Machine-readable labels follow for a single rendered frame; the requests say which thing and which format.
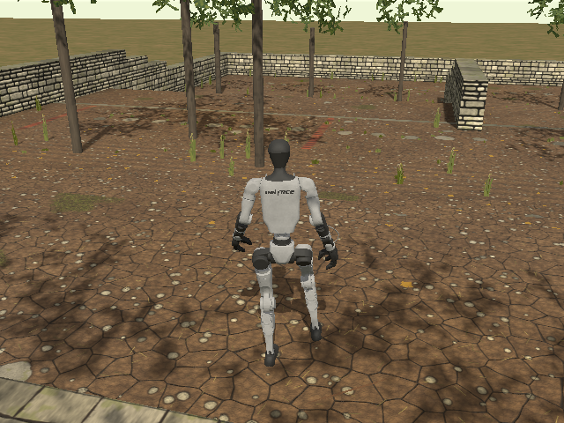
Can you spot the robot right forearm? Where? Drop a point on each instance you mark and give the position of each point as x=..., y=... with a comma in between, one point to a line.
x=324, y=234

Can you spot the robot left forearm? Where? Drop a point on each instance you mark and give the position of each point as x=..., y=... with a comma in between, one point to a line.
x=240, y=229

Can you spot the robot left foot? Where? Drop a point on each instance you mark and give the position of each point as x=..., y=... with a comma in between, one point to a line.
x=269, y=360

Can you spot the robot left hand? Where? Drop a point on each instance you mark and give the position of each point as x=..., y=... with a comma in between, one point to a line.
x=236, y=245

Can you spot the robot left upper arm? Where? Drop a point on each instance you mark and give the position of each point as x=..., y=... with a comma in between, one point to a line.
x=252, y=187

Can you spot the humanoid robot torso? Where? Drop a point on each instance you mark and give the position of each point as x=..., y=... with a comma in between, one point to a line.
x=281, y=213

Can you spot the robot right upper arm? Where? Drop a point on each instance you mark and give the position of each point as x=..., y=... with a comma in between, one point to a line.
x=313, y=202

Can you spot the robot right hand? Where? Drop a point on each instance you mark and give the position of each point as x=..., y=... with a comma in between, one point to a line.
x=332, y=255

